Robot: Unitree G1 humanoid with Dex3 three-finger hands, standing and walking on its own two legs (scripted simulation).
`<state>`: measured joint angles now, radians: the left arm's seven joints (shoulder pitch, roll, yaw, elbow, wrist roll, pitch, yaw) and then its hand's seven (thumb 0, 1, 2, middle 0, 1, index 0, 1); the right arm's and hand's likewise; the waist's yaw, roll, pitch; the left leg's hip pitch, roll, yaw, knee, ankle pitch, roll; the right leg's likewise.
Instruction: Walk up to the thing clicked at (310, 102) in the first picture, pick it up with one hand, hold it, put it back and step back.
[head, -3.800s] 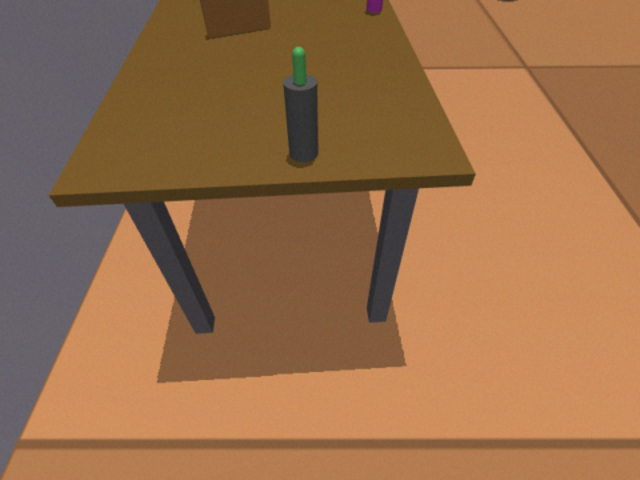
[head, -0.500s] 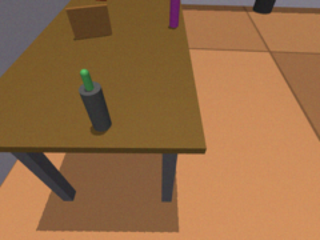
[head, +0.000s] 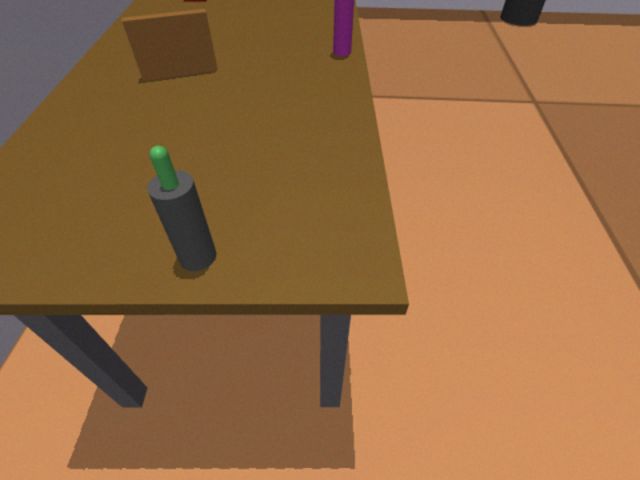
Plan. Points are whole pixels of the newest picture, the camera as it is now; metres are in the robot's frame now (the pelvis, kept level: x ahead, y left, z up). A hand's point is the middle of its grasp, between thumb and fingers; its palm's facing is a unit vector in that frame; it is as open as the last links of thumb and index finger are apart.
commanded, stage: stand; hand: left
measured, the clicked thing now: (180, 209) +0.45 +0.22 +0.08
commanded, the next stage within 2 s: rise first in 2.00 s
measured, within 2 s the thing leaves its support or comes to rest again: neither
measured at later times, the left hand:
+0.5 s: hand out of the picture +0.07 +0.24 -0.16, palm faces -0.03 -0.94 -0.34, open 7.4 cm
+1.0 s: hand out of the picture +0.09 +0.23 -0.16, palm faces -0.02 -0.94 -0.35, open 7.4 cm
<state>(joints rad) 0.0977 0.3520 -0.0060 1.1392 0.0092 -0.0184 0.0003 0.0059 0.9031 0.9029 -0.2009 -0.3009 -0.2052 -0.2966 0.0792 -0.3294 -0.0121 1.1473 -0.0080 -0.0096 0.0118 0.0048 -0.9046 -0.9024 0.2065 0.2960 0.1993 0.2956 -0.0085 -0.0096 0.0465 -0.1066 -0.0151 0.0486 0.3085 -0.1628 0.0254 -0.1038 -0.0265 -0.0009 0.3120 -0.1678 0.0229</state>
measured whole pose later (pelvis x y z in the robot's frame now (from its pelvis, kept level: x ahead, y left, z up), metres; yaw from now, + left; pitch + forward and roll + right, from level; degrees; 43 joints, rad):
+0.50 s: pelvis +0.00 -0.01 +0.00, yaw +0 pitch -2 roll +0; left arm 0.12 0.35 0.00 1.14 0.01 -0.01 0.00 0.01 0.90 0.90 -0.20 -0.30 -0.21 -0.30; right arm 0.09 -0.34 0.00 1.16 -0.01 -0.01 0.01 0.00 -0.90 -0.90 0.21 0.30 0.20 0.30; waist -0.01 0.00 0.05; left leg -0.10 0.00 0.03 0.30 -0.16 0.01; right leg -0.09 -0.01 -0.01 0.30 -0.17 0.00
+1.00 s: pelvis +0.01 -0.02 +0.00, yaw +1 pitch -2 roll +0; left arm 0.11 0.35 0.00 1.13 0.01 -0.01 0.00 0.01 0.90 0.90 -0.20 -0.30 -0.21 -0.30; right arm 0.10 -0.34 0.00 1.14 -0.01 -0.01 0.00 0.00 -0.90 -0.90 0.21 0.30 0.20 0.30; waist -0.01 0.00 0.04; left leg -0.09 0.02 0.03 0.30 -0.17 -0.01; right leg -0.08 0.01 -0.02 0.29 -0.18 -0.01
